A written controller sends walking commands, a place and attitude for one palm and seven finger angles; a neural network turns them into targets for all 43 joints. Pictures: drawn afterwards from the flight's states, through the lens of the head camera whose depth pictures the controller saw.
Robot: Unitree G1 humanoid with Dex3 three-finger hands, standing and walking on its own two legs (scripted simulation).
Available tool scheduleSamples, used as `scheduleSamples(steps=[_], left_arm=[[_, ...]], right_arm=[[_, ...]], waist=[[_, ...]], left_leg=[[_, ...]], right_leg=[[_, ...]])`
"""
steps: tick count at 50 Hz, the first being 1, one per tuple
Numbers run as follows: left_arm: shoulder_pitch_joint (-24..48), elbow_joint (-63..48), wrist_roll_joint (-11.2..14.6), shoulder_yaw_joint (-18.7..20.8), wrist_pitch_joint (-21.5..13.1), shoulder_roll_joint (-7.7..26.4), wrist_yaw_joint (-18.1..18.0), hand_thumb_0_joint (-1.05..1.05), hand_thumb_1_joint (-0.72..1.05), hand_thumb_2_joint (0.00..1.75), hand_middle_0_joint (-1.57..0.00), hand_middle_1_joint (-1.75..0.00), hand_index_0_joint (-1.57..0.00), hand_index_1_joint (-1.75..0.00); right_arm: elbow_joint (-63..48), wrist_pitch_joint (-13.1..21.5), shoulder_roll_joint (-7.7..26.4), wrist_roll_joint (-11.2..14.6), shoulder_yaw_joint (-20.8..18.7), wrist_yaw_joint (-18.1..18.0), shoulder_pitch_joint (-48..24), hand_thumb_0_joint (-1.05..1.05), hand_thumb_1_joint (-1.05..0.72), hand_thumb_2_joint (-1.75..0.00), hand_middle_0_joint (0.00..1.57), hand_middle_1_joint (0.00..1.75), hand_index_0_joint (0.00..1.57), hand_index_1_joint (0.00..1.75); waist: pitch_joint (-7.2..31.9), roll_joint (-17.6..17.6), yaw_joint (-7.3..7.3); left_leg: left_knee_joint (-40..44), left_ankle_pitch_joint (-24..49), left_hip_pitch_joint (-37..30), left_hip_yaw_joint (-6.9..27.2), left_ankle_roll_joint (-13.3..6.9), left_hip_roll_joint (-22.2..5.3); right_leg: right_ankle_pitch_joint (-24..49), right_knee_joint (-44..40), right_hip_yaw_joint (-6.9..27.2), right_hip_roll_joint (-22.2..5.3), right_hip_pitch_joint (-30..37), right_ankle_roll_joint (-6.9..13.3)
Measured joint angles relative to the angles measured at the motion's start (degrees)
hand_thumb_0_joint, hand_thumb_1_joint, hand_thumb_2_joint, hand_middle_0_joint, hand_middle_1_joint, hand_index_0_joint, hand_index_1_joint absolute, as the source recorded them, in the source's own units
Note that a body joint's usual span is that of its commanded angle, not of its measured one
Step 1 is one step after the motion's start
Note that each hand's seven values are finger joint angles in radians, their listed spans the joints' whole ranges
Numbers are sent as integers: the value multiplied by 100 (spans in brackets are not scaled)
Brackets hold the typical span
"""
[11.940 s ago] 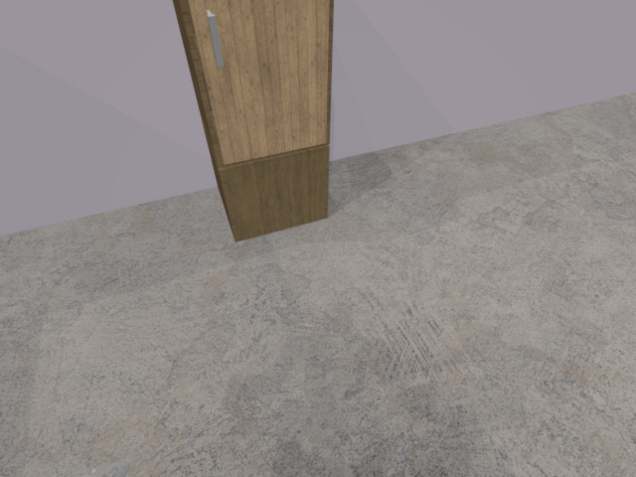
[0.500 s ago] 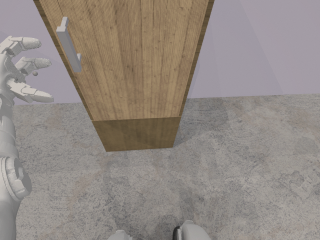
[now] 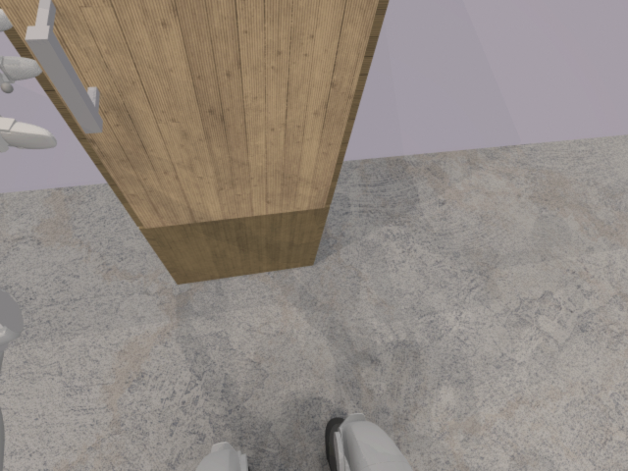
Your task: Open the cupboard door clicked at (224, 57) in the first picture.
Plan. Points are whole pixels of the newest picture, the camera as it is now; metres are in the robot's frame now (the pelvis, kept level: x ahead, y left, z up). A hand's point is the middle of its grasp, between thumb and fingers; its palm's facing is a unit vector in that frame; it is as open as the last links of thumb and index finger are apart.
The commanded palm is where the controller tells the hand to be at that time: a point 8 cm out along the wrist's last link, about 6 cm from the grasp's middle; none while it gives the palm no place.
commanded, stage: move the hooked fingers beside the handle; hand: left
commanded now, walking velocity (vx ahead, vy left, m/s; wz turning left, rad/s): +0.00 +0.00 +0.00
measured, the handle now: (71, 72) +0.56 +0.22 +0.12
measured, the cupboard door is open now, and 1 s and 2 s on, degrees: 0 0 0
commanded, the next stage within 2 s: slide the fingers in behind the handle in 0.70 s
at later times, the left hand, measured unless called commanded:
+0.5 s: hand (1, 106) +0.50 +0.27 +0.12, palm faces +0.04 -1.00 -0.02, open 14.0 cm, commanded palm +0.49 +0.32 +0.12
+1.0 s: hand (17, 101) +0.51 +0.26 +0.12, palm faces +0.06 -1.00 -0.03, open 14.1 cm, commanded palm +0.49 +0.30 +0.12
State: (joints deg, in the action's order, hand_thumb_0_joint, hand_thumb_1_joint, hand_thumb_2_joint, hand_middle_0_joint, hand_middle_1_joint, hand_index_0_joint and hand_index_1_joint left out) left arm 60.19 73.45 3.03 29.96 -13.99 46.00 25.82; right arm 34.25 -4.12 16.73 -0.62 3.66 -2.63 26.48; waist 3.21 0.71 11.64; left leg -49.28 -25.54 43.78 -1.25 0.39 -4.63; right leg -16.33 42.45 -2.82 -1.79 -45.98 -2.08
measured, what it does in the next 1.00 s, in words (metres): stands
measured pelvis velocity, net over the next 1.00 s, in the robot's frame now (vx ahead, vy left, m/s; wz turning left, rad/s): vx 0.00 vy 0.00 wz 0.01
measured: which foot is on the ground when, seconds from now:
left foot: down 0.00-1.00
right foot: down 0.00-1.00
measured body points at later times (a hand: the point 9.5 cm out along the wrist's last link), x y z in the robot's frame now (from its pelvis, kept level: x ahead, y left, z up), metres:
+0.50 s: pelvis +0.01 +0.00 +0.00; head +0.13 +0.02 +0.43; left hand +0.50 +0.33 +0.13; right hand +0.03 -0.28 -0.10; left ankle -0.03 +0.12 -0.70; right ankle +0.03 -0.15 -0.70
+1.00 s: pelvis +0.00 +0.00 +0.00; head +0.13 +0.02 +0.43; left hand +0.50 +0.31 +0.13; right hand -0.03 -0.27 -0.10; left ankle -0.03 +0.12 -0.70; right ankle +0.03 -0.15 -0.70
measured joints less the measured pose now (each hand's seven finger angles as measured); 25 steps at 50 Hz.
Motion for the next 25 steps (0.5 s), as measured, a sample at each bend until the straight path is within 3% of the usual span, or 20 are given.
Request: scheduleSamples(steps=[12, 25], left_arm=[[-604, -440, 88, 252, -31, -275, -50, -1, -50, 30, -30, -120, -30, -120], [-485, -413, 244, -204, -19, -444, 30, -1, -50, 30, -30, -120, -30, -120]], right_arm=[[-180, -227, -38, 11, -52, 132, -42, 0, -90, -89, 20, 30, 21, 30], [-148, -160, 4, 41, -64, 68, -374, 0, -90, -89, 20, 30, 21, 30]], waist=[[85, 19, -97], [97, 12, -255]], left_leg=[[24, -108, -152, -38, 12, -58], [-20, -97, -192, 126, 34, -3]], right_leg=[[-92, -10, 34, 59, 117, 2], [-145, 31, -117, 0, 239, 21]])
